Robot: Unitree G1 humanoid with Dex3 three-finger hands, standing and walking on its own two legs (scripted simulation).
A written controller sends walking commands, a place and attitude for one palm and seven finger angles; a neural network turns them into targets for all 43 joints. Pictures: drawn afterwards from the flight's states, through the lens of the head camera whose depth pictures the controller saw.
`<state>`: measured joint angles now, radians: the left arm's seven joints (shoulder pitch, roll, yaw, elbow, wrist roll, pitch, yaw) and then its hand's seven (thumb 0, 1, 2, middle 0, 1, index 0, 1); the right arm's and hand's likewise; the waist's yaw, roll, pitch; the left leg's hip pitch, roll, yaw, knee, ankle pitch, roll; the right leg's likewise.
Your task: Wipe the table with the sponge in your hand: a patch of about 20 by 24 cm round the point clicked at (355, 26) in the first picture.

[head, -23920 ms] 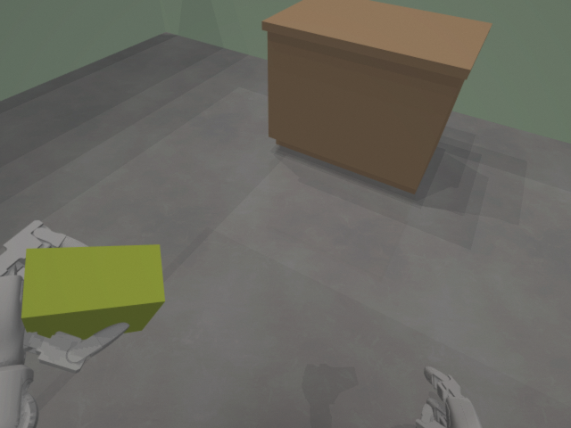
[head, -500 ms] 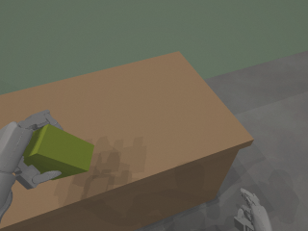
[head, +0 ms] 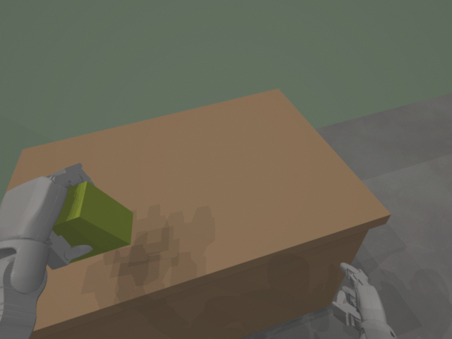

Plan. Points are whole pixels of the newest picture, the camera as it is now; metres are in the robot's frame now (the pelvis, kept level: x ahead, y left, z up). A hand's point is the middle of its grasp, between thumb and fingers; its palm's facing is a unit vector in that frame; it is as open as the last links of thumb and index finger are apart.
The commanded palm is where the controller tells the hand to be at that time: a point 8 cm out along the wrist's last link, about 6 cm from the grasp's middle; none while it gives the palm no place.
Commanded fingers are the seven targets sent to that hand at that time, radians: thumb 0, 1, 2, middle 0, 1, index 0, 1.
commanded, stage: turn the palm down, sponge in hand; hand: left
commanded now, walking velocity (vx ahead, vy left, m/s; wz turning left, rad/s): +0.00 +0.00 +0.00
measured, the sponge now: (82, 230) +0.23 +0.28 +0.11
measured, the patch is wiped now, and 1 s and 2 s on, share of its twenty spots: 0.00 0.00 0.00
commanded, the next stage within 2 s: move the sponge above the wiping area in 0.88 s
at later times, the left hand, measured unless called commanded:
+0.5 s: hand (41, 212) +0.23 +0.33 +0.15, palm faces +0.18 -0.06 -0.98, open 10.2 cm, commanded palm +0.19 +0.30 +0.20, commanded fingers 0.00 0.10 1.30 -1.20 -1.60 -1.20 -1.60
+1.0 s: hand (58, 225) +0.23 +0.31 +0.13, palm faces +0.07 -0.12 -0.99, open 10.2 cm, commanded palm +0.19 +0.30 +0.20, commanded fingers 0.00 0.10 1.30 -1.20 -1.60 -1.20 -1.60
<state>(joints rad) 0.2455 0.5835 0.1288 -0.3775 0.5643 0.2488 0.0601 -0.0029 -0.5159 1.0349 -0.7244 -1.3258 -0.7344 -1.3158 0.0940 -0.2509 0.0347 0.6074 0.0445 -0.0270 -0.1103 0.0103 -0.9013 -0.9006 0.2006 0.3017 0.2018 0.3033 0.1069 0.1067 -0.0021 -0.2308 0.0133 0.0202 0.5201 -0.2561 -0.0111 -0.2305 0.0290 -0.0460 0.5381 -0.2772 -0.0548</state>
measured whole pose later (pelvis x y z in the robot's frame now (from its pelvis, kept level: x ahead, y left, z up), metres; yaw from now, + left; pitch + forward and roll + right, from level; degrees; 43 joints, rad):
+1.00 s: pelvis +0.00 +0.01 +0.01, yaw +1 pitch -3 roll +0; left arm 0.10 0.51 -0.01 -0.24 0.83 0.47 -0.07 0.00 -0.51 1.04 -0.72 -1.33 -0.73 -1.32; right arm -0.01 -0.27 0.06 0.68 0.05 0.02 -0.05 0.01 -0.90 -0.90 0.20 0.30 0.22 0.32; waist 0.13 0.13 0.02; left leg -0.15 -0.01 0.02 0.39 -0.19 0.01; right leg -0.14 0.01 -0.05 0.41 -0.21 -0.04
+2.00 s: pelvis +0.01 +0.02 +0.01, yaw +0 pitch -2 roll +0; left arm 0.10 0.47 -0.10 -0.13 0.90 0.34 -0.04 0.00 -0.51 1.04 -0.72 -1.33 -0.73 -1.32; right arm 0.01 -0.27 0.04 0.69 0.03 0.01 -0.07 0.01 -0.90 -0.90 0.20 0.30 0.20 0.30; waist 0.13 0.10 0.02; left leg -0.15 -0.01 0.02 0.40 -0.20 0.02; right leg -0.15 0.01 -0.03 0.41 -0.22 -0.03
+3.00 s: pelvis +0.01 +0.01 +0.01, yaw +0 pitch -2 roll +0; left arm 0.04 0.47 -0.05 0.02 0.93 0.29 0.09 0.00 -0.51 1.04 -0.72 -1.32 -0.73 -1.32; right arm 0.03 -0.26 0.01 0.72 0.04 -0.01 -0.08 0.01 -0.90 -0.90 0.20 0.30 0.20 0.30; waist 0.12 0.09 0.01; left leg -0.16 0.01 0.02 0.41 -0.21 0.00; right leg -0.15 0.04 -0.03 0.41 -0.22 -0.05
